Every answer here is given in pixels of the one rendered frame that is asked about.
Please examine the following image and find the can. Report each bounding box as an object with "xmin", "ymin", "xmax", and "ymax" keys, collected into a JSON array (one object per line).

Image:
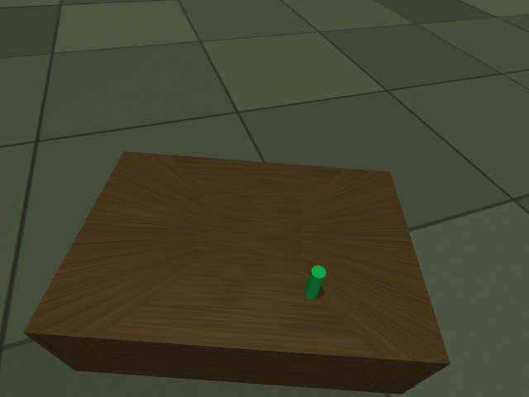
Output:
[{"xmin": 305, "ymin": 265, "xmax": 326, "ymax": 299}]

